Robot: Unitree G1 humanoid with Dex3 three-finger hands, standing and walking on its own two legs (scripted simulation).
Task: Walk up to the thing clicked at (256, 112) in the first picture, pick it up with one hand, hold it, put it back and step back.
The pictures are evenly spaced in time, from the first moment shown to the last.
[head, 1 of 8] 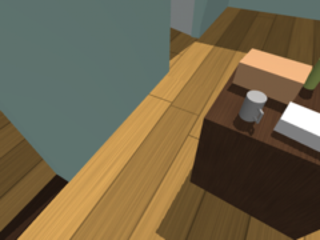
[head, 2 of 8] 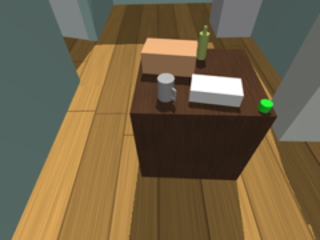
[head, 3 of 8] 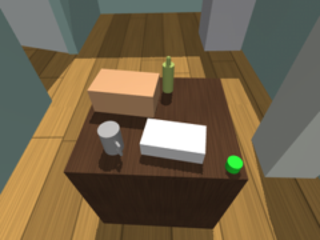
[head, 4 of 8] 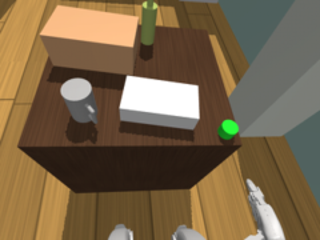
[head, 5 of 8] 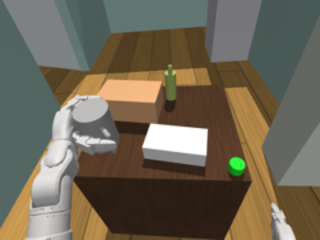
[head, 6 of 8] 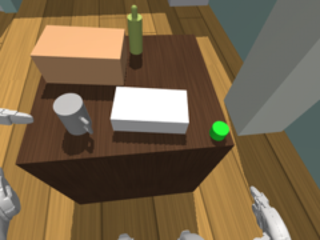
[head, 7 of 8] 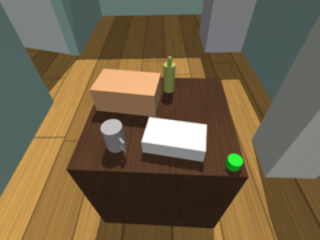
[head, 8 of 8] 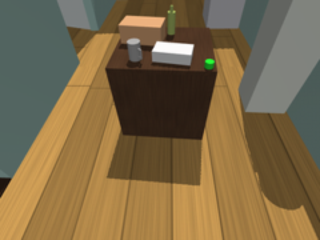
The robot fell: no
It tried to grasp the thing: yes
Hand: left
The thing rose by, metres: 0.27
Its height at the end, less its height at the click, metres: +0.00
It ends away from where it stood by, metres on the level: 0.00
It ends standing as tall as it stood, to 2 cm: yes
